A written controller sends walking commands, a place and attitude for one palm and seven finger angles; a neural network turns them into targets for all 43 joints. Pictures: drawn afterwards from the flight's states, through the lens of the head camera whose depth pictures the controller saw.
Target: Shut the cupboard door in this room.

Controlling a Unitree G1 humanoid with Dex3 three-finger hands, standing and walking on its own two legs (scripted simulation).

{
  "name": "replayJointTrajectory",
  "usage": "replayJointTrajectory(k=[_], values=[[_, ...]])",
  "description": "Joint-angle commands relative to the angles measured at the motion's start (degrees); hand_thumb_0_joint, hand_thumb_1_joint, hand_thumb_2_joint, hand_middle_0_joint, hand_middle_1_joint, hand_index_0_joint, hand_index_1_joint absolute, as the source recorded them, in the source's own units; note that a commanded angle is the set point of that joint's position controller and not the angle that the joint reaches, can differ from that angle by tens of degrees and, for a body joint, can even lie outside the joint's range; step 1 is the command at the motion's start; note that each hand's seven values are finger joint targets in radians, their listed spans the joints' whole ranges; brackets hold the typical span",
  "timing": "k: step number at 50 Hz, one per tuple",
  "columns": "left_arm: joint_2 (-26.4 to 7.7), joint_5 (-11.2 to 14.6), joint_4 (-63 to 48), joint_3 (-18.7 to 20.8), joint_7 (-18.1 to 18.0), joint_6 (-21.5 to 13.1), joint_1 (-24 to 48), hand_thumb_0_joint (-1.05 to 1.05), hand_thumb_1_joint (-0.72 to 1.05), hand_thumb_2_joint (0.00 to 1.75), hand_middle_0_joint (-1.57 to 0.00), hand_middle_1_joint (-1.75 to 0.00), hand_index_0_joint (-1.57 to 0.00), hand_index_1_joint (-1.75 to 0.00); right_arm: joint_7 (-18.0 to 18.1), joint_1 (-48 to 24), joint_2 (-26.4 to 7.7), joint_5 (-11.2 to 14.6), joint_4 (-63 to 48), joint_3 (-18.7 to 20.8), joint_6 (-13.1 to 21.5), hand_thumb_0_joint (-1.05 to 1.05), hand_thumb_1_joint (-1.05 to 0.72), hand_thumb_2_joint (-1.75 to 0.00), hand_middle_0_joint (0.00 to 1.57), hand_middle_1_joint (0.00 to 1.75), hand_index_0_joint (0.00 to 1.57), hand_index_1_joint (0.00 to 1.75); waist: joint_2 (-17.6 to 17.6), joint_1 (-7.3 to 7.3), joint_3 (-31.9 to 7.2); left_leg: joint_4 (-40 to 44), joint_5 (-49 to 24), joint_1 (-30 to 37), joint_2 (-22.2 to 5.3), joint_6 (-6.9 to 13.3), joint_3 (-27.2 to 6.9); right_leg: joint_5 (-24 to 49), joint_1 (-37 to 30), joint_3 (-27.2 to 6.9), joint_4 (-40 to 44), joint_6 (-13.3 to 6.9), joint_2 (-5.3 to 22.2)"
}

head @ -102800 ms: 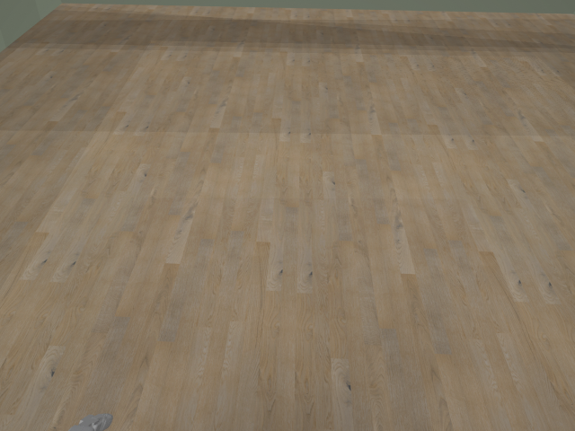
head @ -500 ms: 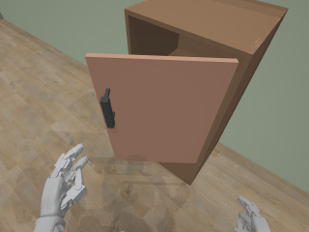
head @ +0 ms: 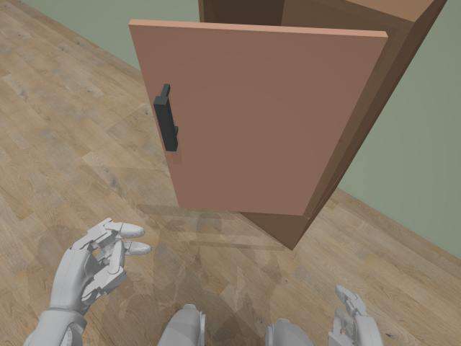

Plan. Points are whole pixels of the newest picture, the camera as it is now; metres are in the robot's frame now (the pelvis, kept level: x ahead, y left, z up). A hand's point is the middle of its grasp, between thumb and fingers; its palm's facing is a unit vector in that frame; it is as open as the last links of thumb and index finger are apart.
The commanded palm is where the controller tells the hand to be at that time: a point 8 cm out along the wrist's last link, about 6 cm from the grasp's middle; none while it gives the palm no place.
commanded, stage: raise the hand and make a fist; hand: left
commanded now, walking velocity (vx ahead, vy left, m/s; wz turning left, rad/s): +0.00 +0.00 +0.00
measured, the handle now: (169, 118) +0.51 +0.16 +0.08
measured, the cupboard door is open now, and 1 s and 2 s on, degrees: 36 36 36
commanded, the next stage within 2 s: bring the fist close to the handle in 1.16 s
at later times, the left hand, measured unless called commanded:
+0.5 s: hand (97, 263) +0.23 +0.21 +0.07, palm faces +0.01 -1.00 -0.03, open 3.1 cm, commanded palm +0.20 +0.26 +0.08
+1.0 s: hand (106, 250) +0.24 +0.20 +0.08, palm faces -0.01 -1.00 -0.04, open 3.1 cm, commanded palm +0.22 +0.25 +0.08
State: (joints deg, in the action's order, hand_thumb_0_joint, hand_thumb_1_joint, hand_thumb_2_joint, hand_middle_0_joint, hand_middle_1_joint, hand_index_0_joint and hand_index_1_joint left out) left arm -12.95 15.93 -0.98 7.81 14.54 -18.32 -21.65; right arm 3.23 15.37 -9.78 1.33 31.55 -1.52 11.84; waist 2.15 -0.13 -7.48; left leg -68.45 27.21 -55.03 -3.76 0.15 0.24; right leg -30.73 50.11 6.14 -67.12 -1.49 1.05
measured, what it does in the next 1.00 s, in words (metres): stands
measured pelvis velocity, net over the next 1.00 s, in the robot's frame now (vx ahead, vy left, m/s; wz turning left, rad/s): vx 0.02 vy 0.01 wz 0.01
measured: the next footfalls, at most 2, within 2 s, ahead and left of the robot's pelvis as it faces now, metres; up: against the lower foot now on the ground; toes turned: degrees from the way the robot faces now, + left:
none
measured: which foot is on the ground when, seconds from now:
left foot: down 0.00-1.00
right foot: down 0.00-1.00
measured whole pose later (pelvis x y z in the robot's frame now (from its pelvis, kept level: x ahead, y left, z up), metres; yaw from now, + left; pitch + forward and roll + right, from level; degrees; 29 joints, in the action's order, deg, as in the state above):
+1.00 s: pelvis +0.02 +0.01 +0.02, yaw +0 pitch +12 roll -2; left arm -14.3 16.3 -1.8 8.5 14.1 -20.1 -21.6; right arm 2.6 16.4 -14.5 1.3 28.6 -1.0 10.0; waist 2.1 -0.5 -6.8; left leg -62.3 26.6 -47.5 -2.8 1.0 0.9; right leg -29.5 42.4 5.5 -60.3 -0.4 1.5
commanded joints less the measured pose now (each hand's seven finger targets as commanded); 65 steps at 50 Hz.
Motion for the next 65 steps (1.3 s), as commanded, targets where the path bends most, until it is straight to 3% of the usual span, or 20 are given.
replayJointTrajectory(k=[1,5,9,10,12,15,18,23,30,35,38,40,45,46,55,56,60,63,65], values=[[-5.5,0.7,-13.8,4.3,-2.1,-7.7,-1.2,0.00,0.90,0.90,-0.90,-1.06,-0.90,-1.06,0.6,-5.9,-9.1,-0.2,-10.1,4.4,4.3,0.00,-0.90,-0.90,0.20,0.30,0.20,0.30,-1.2,1.50,-11.4,10.8,-8.9,9.7,3.2,1.1,-2.5,5.9,-7.3,-5.0,12.9,0.3,-1.3],[-5.1,0.2,-12.4,2.4,-1.7,-9.9,-1.9,0.00,0.90,0.90,-0.97,-1.14,-0.97,-1.14,0.4,-5.0,-10.3,-0.4,-9.7,4.6,4.5,0.00,-0.90,-0.90,0.20,0.30,0.20,0.30,-0.9,0.47,-9.5,11.9,-6.0,10.4,3.1,1.2,-3.1,3.8,-4.4,-3.5,12.3,0.0,-1.9],[-5.2,0.0,-15.4,1.9,-1.7,-10.1,-1.9,0.00,0.90,0.90,-1.04,-1.22,-1.04,-1.22,0.3,-4.3,-11.0,-0.2,-10.5,4.8,4.3,0.00,-0.90,-0.90,0.20,0.30,0.20,0.30,1.3,0.63,-11.9,13.6,-5.9,13.3,3.0,0.9,-3.6,5.3,-4.4,-2.1,11.2,-0.2,-2.1],[-6.8,-0.2,-15.4,3.2,-2.1,-9.7,-1.8,0.00,0.90,0.90,-1.06,-1.24,-1.06,-1.24,0.4,-4.2,-11.1,-0.3,-10.5,4.8,4.0,0.00,-0.90,-0.90,0.20,0.30,0.20,0.30,1.0,0.86,-12.0,13.8,-6.1,13.3,3.0,1.0,-3.9,5.8,-4.9,-2.0,11.1,-0.3,-2.3],[-5.4,-0.2,-16.3,2.2,-2.4,-9.2,-1.9,0.00,0.90,0.90,-1.10,-1.28,-1.10,-1.28,0.3,-4.1,-11.0,-0.2,-11.0,4.7,3.5,0.00,-0.90,-0.90,0.20,0.30,0.20,0.30,1.2,0.53,-11.4,14.8,-6.0,14.7,2.9,0.8,-4.3,6.5,-4.7,-1.3,11.2,-0.3,-2.4],[-6.7,-0.7,-17.7,3.1,-3.1,-8.4,-1.5,0.00,0.90,0.90,-1.15,-1.34,-1.15,-1.34,0.2,-3.6,-11.2,-0.3,-11.5,4.5,2.7,0.00,-0.90,-0.90,0.20,0.30,0.20,0.30,2.3,0.81,-12.3,15.5,-7.8,16.2,2.7,0.6,-4.8,8.4,-5.6,-0.9,10.8,-0.4,-2.7],[-4.9,-1.1,-17.5,1.1,-3.1,-7.1,-2.1,0.00,0.90,0.90,-1.21,-1.40,-1.21,-1.40,-0.1,-3.4,-11.1,-0.2,-12.4,4.2,1.8,0.00,-0.90,-0.90,0.20,0.30,0.20,0.30,3.4,0.21,-10.7,16.3,-8.0,17.6,2.4,0.3,-5.0,9.0,-5.2,-0.4,11.5,-0.3,-2.8],[-5.6,-1.6,-17.1,1.3,-2.8,-5.5,-0.6,0.00,0.90,0.90,-1.30,-1.50,-1.30,-1.50,-0.3,-3.1,-11.2,-0.3,-13.1,3.6,0.9,0.00,-0.90,-0.90,0.20,0.30,0.20,0.30,4.1,-0.12,-9.3,17.3,-7.5,18.5,2.3,0.0,-5.5,9.2,-5.5,-0.2,12.2,-0.4,-3.0],[-7.5,-0.5,-16.1,3.8,-1.7,-5.0,2.4,0.00,0.90,0.90,-1.30,-1.50,-1.30,-1.50,-0.1,-2.8,-11.4,-0.3,-13.2,3.0,0.6,0.00,-0.90,-0.90,0.20,0.30,0.20,0.30,1.8,-0.01,-9.6,17.4,-8.4,18.3,2.7,0.2,-5.2,10.1,-7.9,-0.5,13.4,-0.4,-3.2],[-8.2,-0.2,-15.6,4.3,-1.1,-4.7,3.3,0.00,0.90,0.90,-1.30,-1.50,-1.30,-1.50,-0.1,-3.0,-11.6,-0.1,-12.8,2.9,1.0,0.00,-0.90,-0.90,0.20,0.30,0.20,0.30,3.4,0.25,-9.7,18.0,-8.6,18.7,2.9,0.2,-4.9,10.1,-9.0,-0.8,14.2,-0.5,-3.0],[-8.2,0.6,-14.5,4.8,-0.5,-4.3,3.3,0.00,0.90,0.90,-1.30,-1.50,-1.30,-1.50,0.1,-2.7,-11.6,0.2,-12.5,3.0,1.2,0.00,-0.90,-0.90,0.20,0.30,0.20,0.30,1.0,0.02,-10.1,17.7,-9.1,18.4,3.1,0.5,-3.9,10.5,-10.4,-1.3,15.5,-0.2,-2.9],[-8.5,0.9,-13.2,5.4,-0.3,-4.0,2.8,0.00,0.90,0.90,-1.30,-1.50,-1.30,-1.50,0.2,-2.9,-11.7,0.1,-12.3,3.0,1.3,0.00,-0.90,-0.90,0.20,0.30,0.20,0.30,1.2,0.48,-9.3,17.6,-9.4,17.5,3.3,0.6,-3.6,10.8,-10.9,-1.6,15.6,-0.3,-2.8],[-8.5,1.3,-12.2,5.5,-0.1,-5.1,2.5,0.00,0.90,0.90,-1.30,-1.50,-1.30,-1.50,0.2,-2.8,-11.6,0.2,-11.8,3.4,1.6,0.00,-0.90,-0.90,0.20,0.30,0.20,0.30,-0.2,0.50,-9.0,16.3,-9.6,16.1,3.5,0.8,-2.5,10.4,-11.8,-3.0,16.4,-0.1,-2.4],[-7.9,1.2,-12.6,4.9,-0.1,-5.5,2.6,0.00,0.90,0.90,-1.30,-1.50,-1.30,-1.50,0.0,-3.0,-11.5,0.3,-12.0,3.3,1.7,0.00,-0.90,-0.90,0.20,0.30,0.20,0.30,1.0,0.59,-9.1,16.5,-9.8,16.4,3.6,0.7,-2.4,10.6,-11.8,-3.0,16.2,-0.2,-2.3],[-9.1,1.3,-12.4,5.9,-0.5,-6.7,3.4,0.00,0.90,0.90,-1.30,-1.50,-1.30,-1.50,0.1,-2.9,-11.5,0.1,-11.5,3.6,1.5,0.00,-0.90,-0.90,0.20,0.30,0.20,0.30,-0.7,0.22,-9.2,14.7,-9.6,14.6,3.7,1.1,-1.6,9.8,-12.2,-5.0,16.9,0.2,-2.0],[-7.9,1.3,-12.5,4.7,-0.3,-6.7,3.3,0.00,0.90,0.90,-1.30,-1.50,-1.30,-1.50,0.1,-3.2,-11.3,0.3,-11.7,3.6,1.4,0.00,-0.90,-0.90,0.20,0.30,0.20,0.30,0.0,-0.06,-9.1,14.6,-9.2,14.7,3.7,1.1,-1.4,9.3,-12.0,-5.3,17.2,0.4,-1.7],[-9.0,1.6,-12.3,5.9,-0.1,-6.4,3.4,0.00,0.90,0.90,-1.30,-1.50,-1.30,-1.50,0.2,-3.0,-11.3,0.2,-11.5,3.6,1.3,0.00,-0.90,-0.90,0.20,0.30,0.20,0.30,-1.1,0.07,-9.7,13.8,-10.0,14.2,3.7,1.2,-1.3,10.1,-12.9,-6.1,17.4,0.5,-1.7],[-7.8,1.5,-12.1,4.8,0.2,-6.1,3.6,0.00,0.90,0.90,-1.30,-1.50,-1.30,-1.50,0.2,-3.1,-11.1,0.3,-11.7,3.5,1.1,0.00,-0.90,-0.90,0.20,0.30,0.20,0.30,-0.4,-0.06,-9.3,14.2,-10.2,14.8,3.7,1.1,-1.3,10.8,-12.2,-5.5,17.1,0.5,-1.8],[-7.7,1.2,-12.4,3.7,0.0,-6.3,8.0,0.00,0.90,0.90,-1.30,-1.50,-1.30,-1.50,0.3,-2.9,-11.4,0.1,-11.3,3.2,1.4,0.00,-0.90,-0.90,0.20,0.30,0.20,0.30,-0.6,-1.01,-9.0,13.4,-9.9,14.4,3.5,1.3,-1.6,10.6,-11.0,-5.6,16.7,0.5,-1.9]])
